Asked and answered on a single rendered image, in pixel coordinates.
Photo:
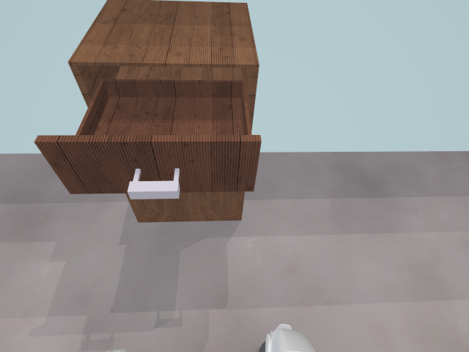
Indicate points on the handle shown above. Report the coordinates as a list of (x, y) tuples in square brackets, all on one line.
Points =
[(154, 189)]

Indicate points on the right robot thigh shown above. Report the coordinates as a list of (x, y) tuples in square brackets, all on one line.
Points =
[(287, 340)]

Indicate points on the drawer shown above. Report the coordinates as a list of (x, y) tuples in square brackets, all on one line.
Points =
[(201, 127)]

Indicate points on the robot right shin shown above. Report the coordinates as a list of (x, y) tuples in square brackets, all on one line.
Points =
[(283, 326)]

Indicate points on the cabinet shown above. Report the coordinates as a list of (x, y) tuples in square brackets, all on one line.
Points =
[(172, 40)]

